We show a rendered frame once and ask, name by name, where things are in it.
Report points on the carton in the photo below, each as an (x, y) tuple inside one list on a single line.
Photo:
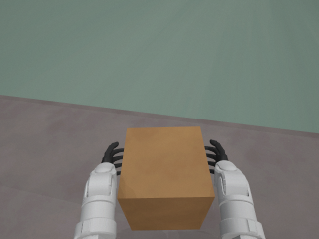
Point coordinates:
[(165, 181)]

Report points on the robot right hand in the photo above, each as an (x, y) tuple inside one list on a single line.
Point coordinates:
[(218, 156)]

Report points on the robot left hand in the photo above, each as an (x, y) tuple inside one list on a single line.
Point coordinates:
[(110, 152)]

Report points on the robot left forearm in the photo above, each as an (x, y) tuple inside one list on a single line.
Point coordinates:
[(97, 218)]

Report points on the robot right forearm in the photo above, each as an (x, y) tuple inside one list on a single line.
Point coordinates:
[(238, 217)]

